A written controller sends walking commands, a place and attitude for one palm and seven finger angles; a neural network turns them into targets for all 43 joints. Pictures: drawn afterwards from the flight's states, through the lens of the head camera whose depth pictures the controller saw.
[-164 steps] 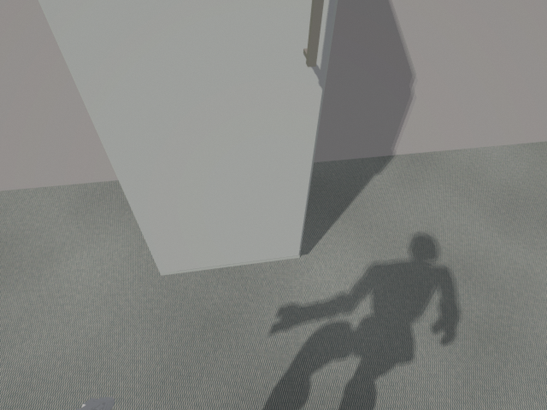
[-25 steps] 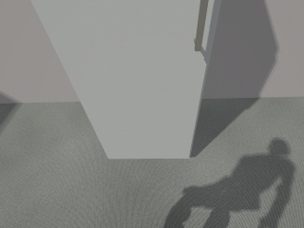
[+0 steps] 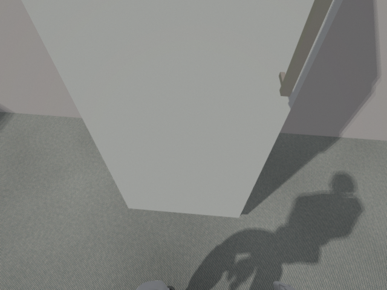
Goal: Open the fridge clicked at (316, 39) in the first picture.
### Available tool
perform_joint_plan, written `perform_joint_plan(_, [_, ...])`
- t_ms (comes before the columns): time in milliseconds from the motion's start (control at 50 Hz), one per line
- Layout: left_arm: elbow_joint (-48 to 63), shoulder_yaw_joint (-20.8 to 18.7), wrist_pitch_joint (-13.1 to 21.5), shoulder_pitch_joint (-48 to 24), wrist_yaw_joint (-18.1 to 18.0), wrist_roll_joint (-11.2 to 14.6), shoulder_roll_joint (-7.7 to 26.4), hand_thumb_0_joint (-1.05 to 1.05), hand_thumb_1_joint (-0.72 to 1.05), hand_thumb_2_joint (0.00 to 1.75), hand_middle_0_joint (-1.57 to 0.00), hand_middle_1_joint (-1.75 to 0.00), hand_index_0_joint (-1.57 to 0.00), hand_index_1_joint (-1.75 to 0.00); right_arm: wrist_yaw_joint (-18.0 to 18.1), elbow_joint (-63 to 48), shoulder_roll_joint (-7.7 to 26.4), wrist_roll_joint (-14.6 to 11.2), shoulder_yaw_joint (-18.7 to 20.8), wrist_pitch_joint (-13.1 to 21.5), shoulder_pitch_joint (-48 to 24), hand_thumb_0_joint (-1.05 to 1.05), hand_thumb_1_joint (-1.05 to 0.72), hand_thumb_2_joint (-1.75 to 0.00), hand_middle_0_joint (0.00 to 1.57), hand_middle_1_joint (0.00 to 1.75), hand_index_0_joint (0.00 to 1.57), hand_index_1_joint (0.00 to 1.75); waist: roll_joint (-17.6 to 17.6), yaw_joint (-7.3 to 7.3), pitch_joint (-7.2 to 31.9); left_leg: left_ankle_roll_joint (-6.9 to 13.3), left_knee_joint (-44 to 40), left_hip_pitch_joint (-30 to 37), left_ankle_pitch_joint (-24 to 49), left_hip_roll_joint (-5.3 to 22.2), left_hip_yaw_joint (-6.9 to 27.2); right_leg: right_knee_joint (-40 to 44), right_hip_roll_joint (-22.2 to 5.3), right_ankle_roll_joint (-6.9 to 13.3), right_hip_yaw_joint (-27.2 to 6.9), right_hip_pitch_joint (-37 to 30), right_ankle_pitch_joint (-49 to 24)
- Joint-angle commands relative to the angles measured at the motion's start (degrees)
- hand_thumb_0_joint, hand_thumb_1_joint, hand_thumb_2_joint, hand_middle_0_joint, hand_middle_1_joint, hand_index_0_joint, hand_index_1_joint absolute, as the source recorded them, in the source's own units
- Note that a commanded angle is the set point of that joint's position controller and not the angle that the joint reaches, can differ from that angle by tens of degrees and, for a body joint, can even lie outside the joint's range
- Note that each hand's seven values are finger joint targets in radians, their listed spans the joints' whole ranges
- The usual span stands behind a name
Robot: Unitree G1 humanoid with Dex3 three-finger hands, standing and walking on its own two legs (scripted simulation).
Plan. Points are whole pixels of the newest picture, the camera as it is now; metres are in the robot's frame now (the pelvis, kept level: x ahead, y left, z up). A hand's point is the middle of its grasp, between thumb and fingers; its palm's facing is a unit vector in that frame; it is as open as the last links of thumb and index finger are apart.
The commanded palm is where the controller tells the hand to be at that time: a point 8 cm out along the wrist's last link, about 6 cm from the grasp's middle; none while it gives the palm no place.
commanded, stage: come to a stop and stand still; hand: right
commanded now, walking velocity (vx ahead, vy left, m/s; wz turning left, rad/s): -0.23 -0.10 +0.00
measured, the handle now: (305, 30) +0.49 -0.13 +0.28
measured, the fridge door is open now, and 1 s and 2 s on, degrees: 0 0 0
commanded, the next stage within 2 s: look again from close up in 1.82 s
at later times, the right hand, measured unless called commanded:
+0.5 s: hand out of the picture -0.04 -0.25 -0.17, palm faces +0.04 +0.98 -0.20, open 7.4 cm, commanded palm none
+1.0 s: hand out of the picture -0.04 -0.14 -0.16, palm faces +0.04 +0.98 -0.17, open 7.3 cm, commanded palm none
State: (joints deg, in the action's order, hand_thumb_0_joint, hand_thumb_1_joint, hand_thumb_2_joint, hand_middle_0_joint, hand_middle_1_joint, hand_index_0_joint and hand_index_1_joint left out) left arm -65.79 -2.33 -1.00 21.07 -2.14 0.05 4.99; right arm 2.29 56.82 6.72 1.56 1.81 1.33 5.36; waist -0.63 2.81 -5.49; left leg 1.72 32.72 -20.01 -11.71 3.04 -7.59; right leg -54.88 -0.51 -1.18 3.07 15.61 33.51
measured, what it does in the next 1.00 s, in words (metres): steps on the spot: right foot, then left foot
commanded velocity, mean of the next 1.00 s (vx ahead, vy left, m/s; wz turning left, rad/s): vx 0.01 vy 0.06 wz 0.00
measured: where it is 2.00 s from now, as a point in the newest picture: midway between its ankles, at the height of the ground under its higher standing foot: outside the picture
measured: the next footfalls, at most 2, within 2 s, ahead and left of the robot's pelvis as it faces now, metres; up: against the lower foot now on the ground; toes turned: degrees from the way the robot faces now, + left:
right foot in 0.20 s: +0.03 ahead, -0.13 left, +0.00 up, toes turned -2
left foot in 0.68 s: -0.03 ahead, +0.11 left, +0.00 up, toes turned +4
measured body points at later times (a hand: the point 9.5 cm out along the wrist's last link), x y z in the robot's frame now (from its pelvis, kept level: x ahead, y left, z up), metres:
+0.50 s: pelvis -0.02 -0.05 +0.02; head -0.01 -0.08 +0.47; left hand +0.03 +0.19 -0.12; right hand -0.04 -0.30 -0.15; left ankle -0.07 +0.11 -0.66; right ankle +0.00 -0.14 -0.73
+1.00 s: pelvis -0.04 +0.02 +0.01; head -0.04 +0.03 +0.46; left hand -0.08 +0.22 -0.16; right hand -0.04 -0.19 -0.15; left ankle -0.07 +0.11 -0.73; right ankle +0.00 -0.14 -0.73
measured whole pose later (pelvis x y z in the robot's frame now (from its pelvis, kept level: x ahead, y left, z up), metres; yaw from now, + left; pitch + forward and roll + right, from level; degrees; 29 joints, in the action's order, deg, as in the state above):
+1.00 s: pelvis -0.04 +0.02 +0.01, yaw +0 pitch -2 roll +0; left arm -67.5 -0.7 -0.9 19.4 -1.5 -1.0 6.4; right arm 2.1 64.8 6.2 0.4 0.8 -0.1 17.4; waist -1.3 1.1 -1.1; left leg 2.4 24.8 -6.4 -16.5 -1.7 -4.3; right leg -25.9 -5.6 -3.8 1.2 12.7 11.0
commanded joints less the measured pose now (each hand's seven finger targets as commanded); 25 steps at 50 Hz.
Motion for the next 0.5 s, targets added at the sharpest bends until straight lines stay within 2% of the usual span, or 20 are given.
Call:
perform_joint_plan(0, [4.7,-1.8,-1.2,1.9,-0.1,-0.3,4.1,0.0,0.9,0.9,-0.2,-0.3,-0.2,-0.3,1.4,-2.0,11.5,0.3,3.3,-1.5,5.4,0.0,-0.9,-0.9,0.2,0.3,0.2,0.3,4.2,-2.4,9.1,10.7,-9.5,8.3,41.5,17.5,12.0,-6.8,-1.8,-0.9,-3.2,6.7,-1.9])
perform_joint_plan(60, [6.5,-1.9,-1.5,2.4,0.5,-0.7,3.9,0.0,0.9,0.9,-0.2,-0.3,-0.2,-0.3,0.9,-4.4,11.6,0.6,3.8,-2.2,2.7,0.0,-0.9,-0.9,0.2,0.3,0.2,0.3,10.4,-1.47,8.9,9.0,-10.6,2.8,27.9,15.5,10.3,-0.9,-1.9,-1.2,-1.5,4.3,-5.2])
perform_joint_plan(100, [7.1,-1.9,-0.8,3.3,0.6,-0.7,4.2,0.0,0.9,0.9,-0.2,-0.3,-0.2,-0.3,0.6,-4.8,11.7,0.8,3.9,-2.6,2.6,0.0,-0.9,-0.9,0.2,0.3,0.2,0.3,11.0,-0.9,9.9,7.5,-8.9,3.1,21.2,13.6,10.2,7.9,-1.6,-1.0,0.0,1.6,-8.7])
perform_joint_plan(120, [7.2,-1.8,-0.4,4.3,0.6,-0.7,4.6,0.0,0.9,0.9,-0.2,-0.3,-0.2,-0.3,0.4,-4.9,11.7,0.5,3.9,-2.8,2.5,0.0,-0.9,-0.9,0.2,0.3,0.2,0.3,10.9,-0.1,10.1,6.0,-7.1,1.8,16.8,12.5,9.8,14.8,-1.2,-0.9,1.0,-1.3,-13.2])
perform_joint_plan(140, [6.7,-1.8,0.1,6.2,0.7,-0.7,5.2,0.0,0.9,0.9,-0.2,-0.3,-0.2,-0.3,0.1,-5.0,11.2,0.1,3.9,-3.1,2.3,0.0,-0.9,-0.9,0.2,0.3,0.2,0.3,9.4,1.01,10.4,3.8,-3.9,-0.2,9.6,10.5,8.4,23.8,-1.2,-0.7,1.4,-6.1,-20.2])
perform_joint_plan(160, [7.4,-2.1,0.8,5.3,0.7,-1.0,8.7,0.0,0.9,0.9,-0.2,-0.3,-0.2,-0.3,-0.3,-5.3,8.2,-0.5,3.3,-3.6,4.4,0.0,-0.9,-0.9,0.2,0.3,0.2,0.3,-1.9,0.39,8.6,0.7,3.4,-5.7,-3.1,5.4,5.7,32.7,-6.7,0.7,-6.1,-8.0,-20.8])
perform_joint_plan(180, [10.1,-3.0,1.2,1.9,0.6,-1.7,14.1,0.0,0.9,0.9,-0.2,-0.3,-0.2,-0.3,-0.5,-6.3,4.8,-0.9,2.6,-4.2,6.0,0.0,-0.9,-0.9,0.2,0.3,0.2,0.3,-19.4,-0.17,4.5,-3.4,13.7,-11.0,-20.0,-2.2,2.8,42.2,-20.3,5.6,-23.7,0.2,-21.8])
perform_joint_plan(200, [11.9,-3.0,1.3,-1.6,-0.1,-2.1,15.7,0.0,0.9,0.9,-0.2,-0.3,-0.2,-0.3,-0.2,-6.6,7.2,0.0,2.7,-4.8,4.7,0.0,-0.9,-0.9,0.2,0.3,0.2,0.3,-15.8,0.12,1.5,-3.2,22.6,-8.5,-20.2,-2.1,9.6,44.9,-24.1,8.4,-28.5,7.7,-19.2])
perform_joint_plan(220, [12.2,-2.6,1.4,-5.1,-0.7,-2.3,14.8,0.0,0.9,0.9,-0.2,-0.3,-0.2,-0.3,-0.5,-5.3,7.9,0.3,3.5,-4.8,5.0,0.0,-0.9,-0.9,0.2,0.3,0.2,0.3,-10.5,-1.47,0.5,-3.1,27.4,-8.5,-15.5,-2.1,12.7,45.0,-20.9,7.7,-25.4,8.9,-15.8])
perform_joint_plan(240, [12.8,-1.9,1.6,-8.0,-0.9,-2.3,14.1,0.0,0.9,0.9,-0.2,-0.3,-0.2,-0.3,-1.1,-3.8,8.3,0.3,3.8,-4.5,7.6,0.0,-0.9,-0.9,0.2,0.3,0.2,0.3,-7.3,-3.16,0.1,-3.4,30.2,-9.4,-11.5,-2.2,12.8,44.0,-18.1,7.5,-20.9,6.9,-14.3])
perform_joint_plan(260, [12.9,-1.5,1.8,-9.7,-0.9,-2.1,13.3,0.0,0.9,0.9,-0.2,-0.3,-0.2,-0.3,-1.5,-2.1,8.5,0.2,3.8,-4.3,10.3,0.0,-0.9,-0.9,0.2,0.3,0.2,0.3,-6.6,-3.96,1.0,-3.9,31.2,-10.4,-8.5,-2.1,12.5,43.2,-16.1,6.8,-16.7,3.5,-15.1])
perform_joint_plan(300, [12.4,-1.3,2.1,-8.6,-1.0,-1.6,12.4,0.0,0.9,0.9,-0.2,-0.3,-0.2,-0.3,-2.0,-0.8,9.0,0.2,3.5,-4.2,12.0,0.0,-0.9,-0.9,0.2,0.3,0.2,0.3,-6.5,-3.29,2.5,-4.6,29.9,-10.7,-5.9,-1.7,11.8,42.4,-14.6,6.8,-12.5,-1.4,-20.6])
perform_joint_plan(340, [11.3,-1.6,2.0,-5.4,-1.3,-1.5,12.7,0.0,0.9,0.9,-0.2,-0.3,-0.2,-0.3,-2.0,-0.9,8.9,0.1,3.3,-4.3,11.3,0.0,-0.9,-0.9,0.2,0.3,0.2,0.3,-5.9,-1.84,3.0,-5.1,27.8,-10.7,-6.7,-1.5,11.4,42.0,-15.9,8.1,-12.7,-5.5,-25.1])
perform_joint_plan(380, [10.1,-2.0,2.0,-3.1,-1.4,-1.5,13.1,0.0,0.9,0.9,-0.2,-0.3,-0.2,-0.3,-2.1,-0.9,8.3,0.1,3.1,-4.3,11.0,0.0,-0.9,-0.9,0.2,0.3,0.2,0.3,-5.1,-1.02,3.5,-5.2,24.7,-10.8,-8.1,-1.3,10.7,41.7,-16.6,8.9,-13.3,-9.4,-27.5])
perform_joint_plan(420, [9.3,-2.1,1.9,-1.7,-1.4,-1.5,13.5,0.0,0.9,0.9,-0.2,-0.3,-0.2,-0.3,-2.2,-0.9,7.9,0.1,2.7,-4.2,10.4,0.0,-0.9,-0.9,0.2,0.3,0.2,0.3,-6.1,-0.09,4.3,-5.2,20.3,-9.8,-10.3,-0.7,9.5,40.9,-17.2,9.7,-13.1,-12.3,-32.0])
perform_joint_plan(460, [8.2,-2.2,1.6,-0.8,-1.4,-1.5,13.9,0.0,0.9,0.9,-0.2,-0.3,-0.2,-0.3,-2.2,-0.5,7.2,0.0,2.2,-4.2,10.2,0.0,-0.9,-0.9,0.2,0.3,0.2,0.3,-7.2,0.43,5.2,-5.0,16.2,-7.5,-12.4,-0.6,8.3,40.4,-17.1,9.9,-12.8,-13.5,-33.9])
perform_joint_plan(480, [7.9,-2.3,1.4,-1.4,-1.3,-1.5,14.4,0.0,0.9,0.9,-0.2,-0.3,-0.2,-0.3,-2.1,-0.2,6.8,-0.2,2.0,-4.2,10.5,0.0,-0.9,-0.9,0.2,0.3,0.2,0.3,-7.9,0.21,4.9,-4.8,14.2,-6.0,-13.6,-0.4,7.7,40.4,-17.3,10.2,-12.6,-12.5,-32.5])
